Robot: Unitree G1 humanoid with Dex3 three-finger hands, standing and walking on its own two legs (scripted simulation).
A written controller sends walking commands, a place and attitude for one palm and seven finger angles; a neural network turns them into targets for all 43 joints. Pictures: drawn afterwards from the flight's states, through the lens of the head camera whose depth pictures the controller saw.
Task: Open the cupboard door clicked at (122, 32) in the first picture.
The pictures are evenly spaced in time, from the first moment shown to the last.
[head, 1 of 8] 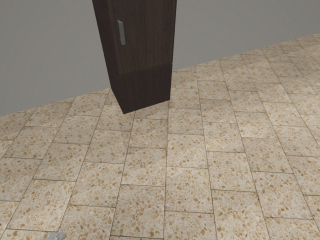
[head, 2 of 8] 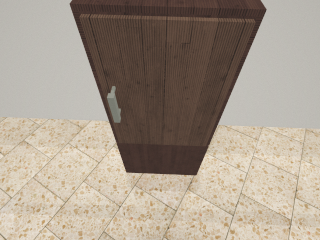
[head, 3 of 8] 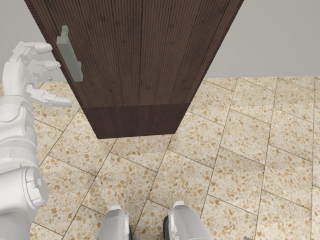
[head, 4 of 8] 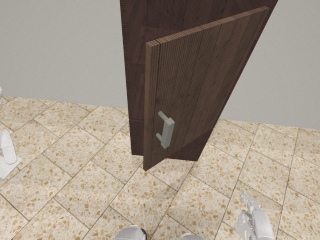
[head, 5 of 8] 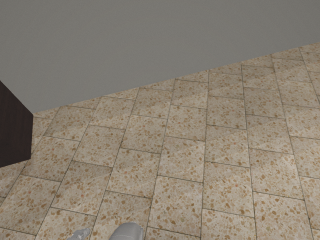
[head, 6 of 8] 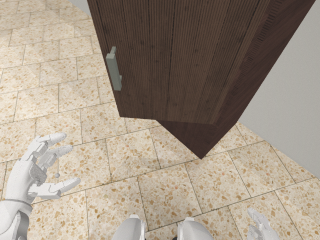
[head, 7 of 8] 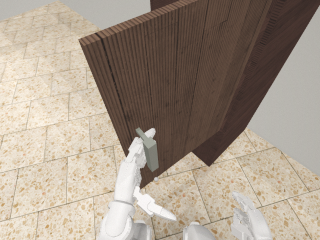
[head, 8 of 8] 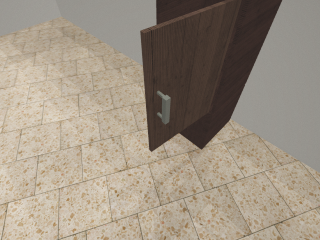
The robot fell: no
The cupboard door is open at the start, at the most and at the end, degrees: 0 84 83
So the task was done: yes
